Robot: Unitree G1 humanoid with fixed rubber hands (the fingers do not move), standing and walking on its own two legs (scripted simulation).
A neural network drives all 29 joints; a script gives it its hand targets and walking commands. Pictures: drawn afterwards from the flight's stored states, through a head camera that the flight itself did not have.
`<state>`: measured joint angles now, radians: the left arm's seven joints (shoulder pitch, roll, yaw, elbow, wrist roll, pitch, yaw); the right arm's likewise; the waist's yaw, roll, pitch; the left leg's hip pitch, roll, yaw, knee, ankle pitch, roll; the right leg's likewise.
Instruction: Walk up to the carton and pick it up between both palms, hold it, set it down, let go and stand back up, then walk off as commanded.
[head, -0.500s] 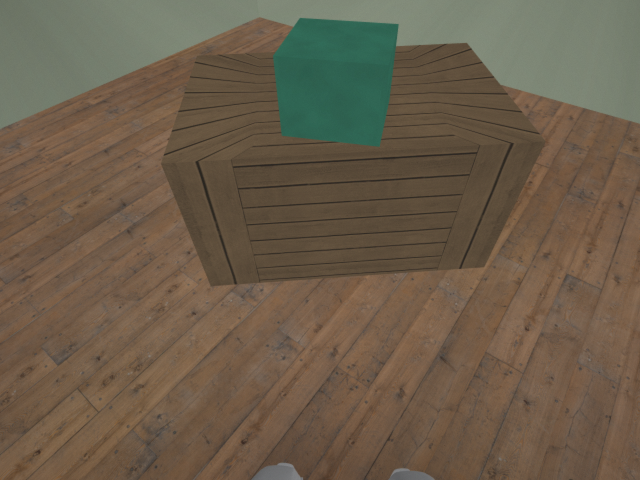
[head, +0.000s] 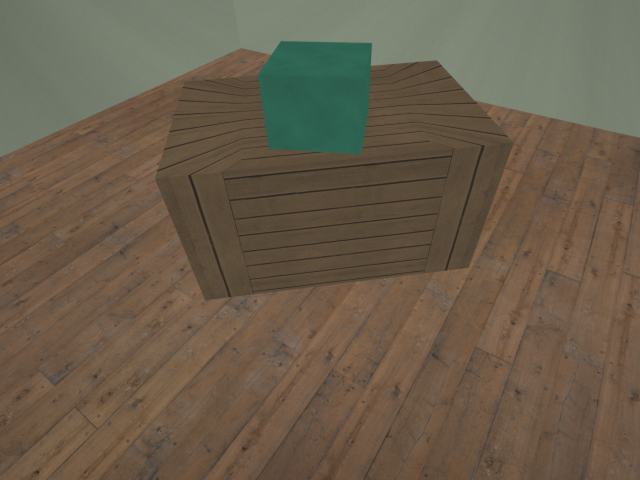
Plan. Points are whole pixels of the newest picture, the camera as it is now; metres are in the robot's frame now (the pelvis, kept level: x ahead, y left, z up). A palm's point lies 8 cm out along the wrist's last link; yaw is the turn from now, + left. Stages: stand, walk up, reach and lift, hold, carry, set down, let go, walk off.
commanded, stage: walk off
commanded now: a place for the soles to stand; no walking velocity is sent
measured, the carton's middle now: (320, 96) +1.20 +0.07 -0.05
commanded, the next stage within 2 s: stand in 0.74 s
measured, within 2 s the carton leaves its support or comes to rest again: neither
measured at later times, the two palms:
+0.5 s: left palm out of the picture +0.08 +0.35 -0.12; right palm (551, 409) +0.26 -0.29 -0.09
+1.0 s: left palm (162, 401) +0.27 +0.29 -0.11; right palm (571, 420) +0.26 -0.34 -0.14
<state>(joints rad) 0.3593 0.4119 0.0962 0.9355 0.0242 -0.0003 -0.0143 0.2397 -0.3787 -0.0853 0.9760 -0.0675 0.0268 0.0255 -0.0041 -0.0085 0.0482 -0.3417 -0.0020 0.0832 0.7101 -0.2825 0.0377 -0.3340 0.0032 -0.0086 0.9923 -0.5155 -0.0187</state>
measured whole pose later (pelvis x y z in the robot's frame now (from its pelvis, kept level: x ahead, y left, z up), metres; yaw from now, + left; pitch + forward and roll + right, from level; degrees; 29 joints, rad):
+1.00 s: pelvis +0.17 -0.03 -0.02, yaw +4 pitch -4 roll +0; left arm 0.12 0.38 0.03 0.87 0.04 0.00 0.01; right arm 0.16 -0.41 -0.05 0.97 0.00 0.00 -0.01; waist -0.02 0.03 0.16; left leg -0.32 0.02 0.01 0.93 -0.54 0.01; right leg -0.48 -0.03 -0.01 0.90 -0.34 0.02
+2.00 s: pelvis +0.20 -0.05 +0.03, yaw +5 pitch -4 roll +0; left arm 0.06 0.37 0.00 1.11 0.00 -0.03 0.00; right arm 0.07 -0.35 -0.01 1.15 0.00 0.00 0.01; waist 0.00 0.00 0.06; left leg -0.05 0.04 -0.01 0.39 -0.27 -0.04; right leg -0.20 0.00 -0.02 0.40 -0.13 -0.01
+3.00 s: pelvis +0.22 -0.05 +0.03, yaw +6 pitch -3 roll +0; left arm 0.05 0.37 0.01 1.12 0.01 -0.02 0.00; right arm 0.09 -0.34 0.00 1.11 -0.01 0.00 0.00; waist 0.00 0.01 0.06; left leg -0.02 0.06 -0.02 0.35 -0.28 -0.06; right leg -0.18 0.01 -0.03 0.39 -0.15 -0.02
